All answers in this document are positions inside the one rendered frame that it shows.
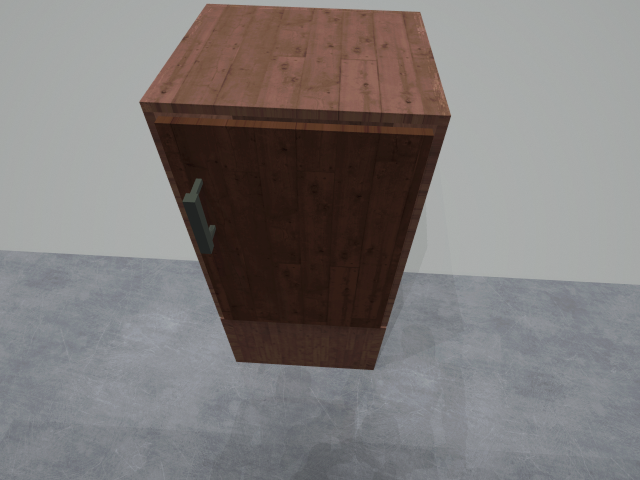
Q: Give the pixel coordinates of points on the handle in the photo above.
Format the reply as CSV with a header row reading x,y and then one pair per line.
x,y
203,234

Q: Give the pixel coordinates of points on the cupboard door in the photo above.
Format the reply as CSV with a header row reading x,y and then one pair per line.
x,y
310,218

